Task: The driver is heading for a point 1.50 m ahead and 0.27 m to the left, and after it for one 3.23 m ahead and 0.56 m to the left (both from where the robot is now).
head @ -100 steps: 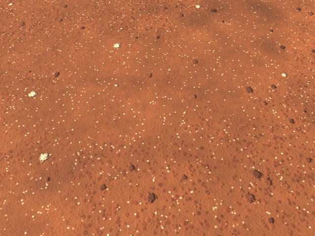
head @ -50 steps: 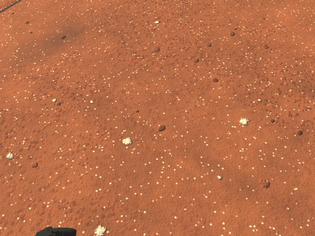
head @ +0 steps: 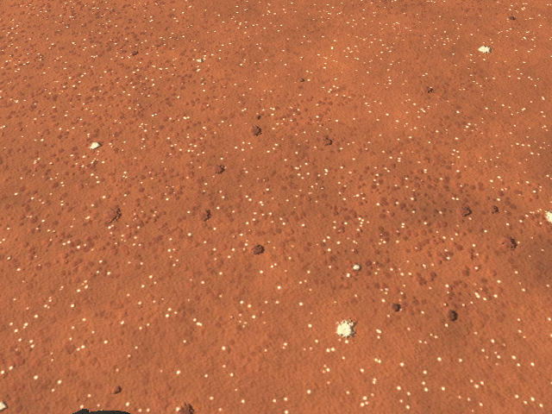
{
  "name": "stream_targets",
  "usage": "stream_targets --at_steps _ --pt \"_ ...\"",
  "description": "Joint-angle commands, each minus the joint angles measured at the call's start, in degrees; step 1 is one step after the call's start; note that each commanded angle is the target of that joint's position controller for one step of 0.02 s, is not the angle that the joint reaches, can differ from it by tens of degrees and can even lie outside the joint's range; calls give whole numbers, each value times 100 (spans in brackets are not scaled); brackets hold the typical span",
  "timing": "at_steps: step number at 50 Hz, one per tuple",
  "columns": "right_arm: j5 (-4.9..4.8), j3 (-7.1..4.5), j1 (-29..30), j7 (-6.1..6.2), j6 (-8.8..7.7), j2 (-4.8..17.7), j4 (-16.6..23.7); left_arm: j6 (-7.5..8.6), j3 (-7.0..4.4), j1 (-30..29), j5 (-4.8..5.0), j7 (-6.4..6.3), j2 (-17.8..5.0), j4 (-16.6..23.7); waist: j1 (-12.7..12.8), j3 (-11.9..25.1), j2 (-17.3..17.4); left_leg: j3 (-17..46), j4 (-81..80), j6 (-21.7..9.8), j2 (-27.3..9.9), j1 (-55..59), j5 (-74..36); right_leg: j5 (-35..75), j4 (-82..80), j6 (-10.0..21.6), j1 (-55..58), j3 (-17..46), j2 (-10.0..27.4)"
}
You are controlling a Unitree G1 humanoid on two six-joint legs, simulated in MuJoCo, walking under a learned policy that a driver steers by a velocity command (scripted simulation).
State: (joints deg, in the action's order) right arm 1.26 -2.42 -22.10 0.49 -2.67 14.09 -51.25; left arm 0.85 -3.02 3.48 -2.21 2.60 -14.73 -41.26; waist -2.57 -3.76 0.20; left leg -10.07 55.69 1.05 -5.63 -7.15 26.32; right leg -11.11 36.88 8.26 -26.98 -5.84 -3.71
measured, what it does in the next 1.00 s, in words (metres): walks ahead, turning left: left foot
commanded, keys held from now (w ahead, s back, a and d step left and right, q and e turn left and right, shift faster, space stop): w+e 0.02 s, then w+q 0.88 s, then w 0.10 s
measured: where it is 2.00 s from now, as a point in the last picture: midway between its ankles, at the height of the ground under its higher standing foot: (209, 213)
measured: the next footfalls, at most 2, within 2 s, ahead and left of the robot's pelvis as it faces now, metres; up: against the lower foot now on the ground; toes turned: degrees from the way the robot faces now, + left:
left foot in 0.52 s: +0.43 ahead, +0.10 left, +0.00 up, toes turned +10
right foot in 1.04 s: +0.77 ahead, +0.02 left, +0.00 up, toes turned +24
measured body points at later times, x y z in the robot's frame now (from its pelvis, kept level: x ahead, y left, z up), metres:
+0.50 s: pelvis +0.27 +0.02 +0.01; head +0.30 +0.02 +0.46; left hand +0.22 +0.27 -0.13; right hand +0.46 -0.20 -0.11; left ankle +0.39 +0.10 -0.70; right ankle +0.09 -0.05 -0.71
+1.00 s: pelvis +0.55 +0.06 +0.02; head +0.59 +0.07 +0.47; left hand +0.68 +0.35 -0.07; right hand +0.63 -0.22 -0.11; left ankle +0.39 +0.09 -0.71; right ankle +0.73 +0.00 -0.70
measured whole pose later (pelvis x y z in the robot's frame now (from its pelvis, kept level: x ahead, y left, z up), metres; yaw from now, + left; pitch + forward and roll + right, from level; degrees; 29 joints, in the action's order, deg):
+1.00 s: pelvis +0.55 +0.06 +0.02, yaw +23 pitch +2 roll +1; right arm 0.8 -4.1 -25.1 0.4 -2.6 16.5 -50.1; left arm 2.8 0.1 1.9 -1.9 1.3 -15.0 -40.7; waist -5.4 -1.9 -1.6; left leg 11.6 19.1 -6.0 8.1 1.8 21.5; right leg -4.2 32.2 -0.5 -31.2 0.9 1.4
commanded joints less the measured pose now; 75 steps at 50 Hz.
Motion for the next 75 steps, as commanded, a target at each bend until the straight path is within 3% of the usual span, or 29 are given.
stream_targets --at_steps 1,3,5,8,13,20,23,25,26,27,28,29,31,32,34,36,46,49,51,52,53,54,55,56,58,61,66,71,75 --pt "-65 -129 761 -80 -249 768 1011 -74 -452 1700 147 -219 -1388 -161 855 1172 -318 1149 2558 -91 160 -3829 -411 258 -2041 1362 3914 3686 2196" --pt "-14 -73 410 -73 -216 596 755 43 -237 1215 152 -257 -708 -234 273 521 129 1139 1438 -124 -219 -2946 -779 1623 -2184 834 2476 2451 1657" --pt "116 -49 -6 -116 8 505 512 203 -129 1111 152 -227 -475 -276 72 589 -6 1055 1122 -104 -230 -2266 -878 2205 -2413 665 1968 1895 1432" --pt "57 -66 279 -204 133 458 539 357 -159 1420 155 -184 -669 -512 112 331 -130 995 684 -130 -224 -2558 -1393 2265 -2759 522 1898 1419 1334" --pt "-32 -83 1166 -240 133 431 714 420 -104 1801 137 -210 -624 -735 418 -32 -238 1237 -295 -222 40 -3324 -2396 2225 -3001 46 2438 810 1263" --pt "38 41 2086 -334 71 232 1008 444 19 2171 99 -382 -516 -1087 650 -282 -262 576 -1814 -462 380 -3227 -2637 3490 -2832 -154 3354 122 1468" --pt "37 7 1717 -303 80 327 969 410 0 2080 63 -478 -761 -1174 374 76 -539 168 -2090 -790 837 -2409 -1835 6014 -1819 -297 3709 -139 1584" --pt "67 -112 657 -254 48 581 667 331 -42 1939 22 -515 -941 -1148 -103 656 -636 172 -2314 -1094 1142 -1278 -1376 6650 -225 -313 3567 -245 1645" --pt "137 -222 -209 -214 4 779 420 313 -51 1743 59 -503 -1008 -1052 -574 1067 -472 552 -2813 -1351 1023 -13 -1559 5585 1109 -344 2791 -374 1542" --pt "179 -427 -824 -119 36 1409 340 379 33 1722 144 -443 -726 -761 -739 1651 397 2423 -2912 -1958 -352 1529 -1347 2705 3241 -490 1136 -553 977" --pt "25 -483 -435 -125 83 1617 423 435 31 1776 159 -341 -538 -507 -249 1981 1249 5280 -3552 -2755 -1438 2531 -2213 -1871 4811 -665 -897 268 -198" --pt "-151 -473 -195 -141 102 1448 396 482 36 1359 44 -302 -677 -439 -289 1441 253 4596 -3712 -2604 -1245 2102 -2035 -1352 4734 -575 -1413 1054 326" --pt "-103 -326 339 -115 114 875 443 549 49 1196 113 -260 -647 -356 131 319 -316 3525 -4124 -2106 -838 544 -2412 -780 3752 -635 -1166 918 739" --pt "-121 -278 487 -88 84 748 444 447 55 1201 19 -259 -612 -327 310 134 -310 3157 -4224 -1938 -550 51 -2736 -770 3398 -740 -904 907 846" --pt "-133 -263 500 -89 -18 782 451 225 91 1370 -88 -221 -495 -329 448 221 -56 2748 -4336 -1857 -241 -374 -3198 -697 2951 -924 -523 785 894" --pt "-135 -312 367 -97 -80 970 415 137 105 1154 -81 -195 -449 -197 439 216 57 2549 -4424 -1813 -49 -544 -3391 -388 2448 -1065 -575 646 904" --pt "-56 -374 -516 -18 -14 1092 340 218 191 -726 39 -132 -475 526 -295 192 380 2891 -3886 -1370 5 670 -4033 934 -19 -1067 -1006 590 560" --pt "-28 -361 -261 43 -61 1130 398 298 142 -227 43 -145 -641 416 5 275 469 2990 -3571 -1112 -183 633 -4512 650 -631 -770 76 630 426" --pt "-46 -338 -107 2 -121 1144 367 391 15 1045 19 -243 -879 16 624 833 219 2652 -2158 -898 153 451 -5353 498 -1108 -488 1703 533 273" --pt "-82 -248 -146 -46 -165 873 469 444 -67 1886 -79 -332 -1196 -75 951 1518 -209 2364 -762 -779 454 -215 -4154 -283 -1220 -212 2945 1524 1230" --pt "-265 -162 -963 -68 -157 413 528 379 -248 2237 -144 -348 -1804 -160 657 2202 -1633 1692 1089 -505 1455 -1940 -611 -753 -1664 611 4369 4236 2696" --pt "-41 -184 -861 -29 -126 810 397 300 -212 1956 24 -284 -1420 -212 529 1767 -1084 1822 1613 -562 1232 -2624 223 -1252 -2086 688 3923 5049 2682" --pt "19 -201 -354 -57 -111 866 448 290 -129 1498 92 -251 -1002 -130 451 939 -436 1860 1687 -558 979 -2749 -262 -1278 -2135 643 3157 4211 2427" --pt "53 -162 59 -97 -126 804 555 306 -70 1258 88 -217 -747 -153 415 576 -128 1757 1432 -542 790 -2715 -575 -714 -2223 553 2630 3530 2129" --pt "155 -132 267 -173 -65 719 669 349 -9 1251 121 -214 -586 -320 213 348 -467 1487 909 -441 471 -2505 -736 422 -2362 388 2115 2716 1623" --pt "190 -48 361 -218 -1 542 714 427 -42 1594 199 -179 -666 -551 143 454 -574 1222 427 -224 393 -2403 -773 1558 -2426 522 2032 2327 1399" --pt "121 120 1611 -237 -5 363 1126 353 -132 1964 216 -214 -789 -754 386 113 -542 979 -1187 69 297 -2446 -1641 1103 -2741 506 1648 2066 1161" --pt "13 144 2243 -173 -72 456 1355 311 -219 2265 169 -197 -928 -826 580 223 -520 968 -2064 79 504 -1896 -2017 1569 -2284 332 1788 2234 1203" --pt "51 4 1178 -44 -229 754 1083 283 -272 2007 180 -229 -973 -722 14 581 -248 1107 -3060 -183 585 -5 -1702 1499 -1032 -22 1361 2368 912"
